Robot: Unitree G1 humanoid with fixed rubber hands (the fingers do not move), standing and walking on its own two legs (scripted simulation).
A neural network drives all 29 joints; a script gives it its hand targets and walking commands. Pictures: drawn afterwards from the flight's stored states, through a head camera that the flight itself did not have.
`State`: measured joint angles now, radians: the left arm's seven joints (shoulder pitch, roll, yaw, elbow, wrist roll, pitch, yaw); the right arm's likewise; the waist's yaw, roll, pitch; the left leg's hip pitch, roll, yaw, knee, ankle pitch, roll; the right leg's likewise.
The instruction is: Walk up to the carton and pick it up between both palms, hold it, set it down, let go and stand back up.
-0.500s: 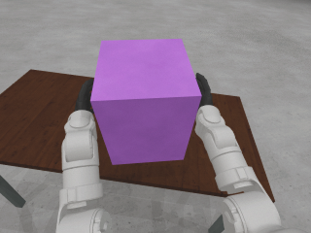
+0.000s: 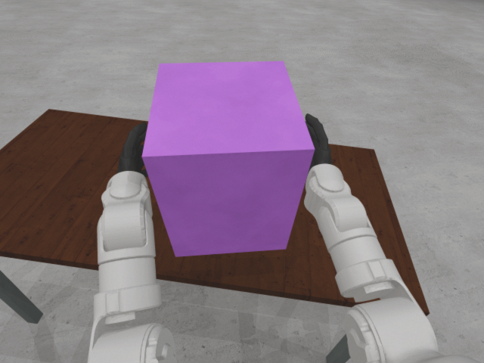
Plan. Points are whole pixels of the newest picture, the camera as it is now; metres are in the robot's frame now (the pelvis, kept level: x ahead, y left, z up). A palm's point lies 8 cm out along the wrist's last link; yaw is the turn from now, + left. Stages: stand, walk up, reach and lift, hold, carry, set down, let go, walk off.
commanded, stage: hold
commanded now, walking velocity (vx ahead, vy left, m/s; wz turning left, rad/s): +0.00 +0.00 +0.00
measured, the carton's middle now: (227, 163) +0.40 +0.00 +0.15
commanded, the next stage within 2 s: none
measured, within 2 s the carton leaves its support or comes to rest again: neither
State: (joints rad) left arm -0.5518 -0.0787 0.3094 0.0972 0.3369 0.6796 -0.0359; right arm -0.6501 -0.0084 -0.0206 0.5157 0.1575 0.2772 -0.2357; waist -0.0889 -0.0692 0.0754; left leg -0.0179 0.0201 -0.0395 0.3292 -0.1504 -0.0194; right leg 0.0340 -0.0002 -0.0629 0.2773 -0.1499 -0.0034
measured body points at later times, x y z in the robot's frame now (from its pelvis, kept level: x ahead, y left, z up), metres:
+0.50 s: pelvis +0.00 +0.00 +0.00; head -0.04 +0.03 +0.45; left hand +0.37 +0.15 +0.17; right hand +0.37 -0.14 +0.18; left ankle +0.03 +0.13 -0.75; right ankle +0.01 -0.11 -0.75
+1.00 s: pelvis +0.00 +0.00 +0.00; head -0.04 +0.03 +0.45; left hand +0.37 +0.15 +0.17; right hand +0.37 -0.14 +0.18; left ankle +0.03 +0.13 -0.75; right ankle +0.01 -0.11 -0.75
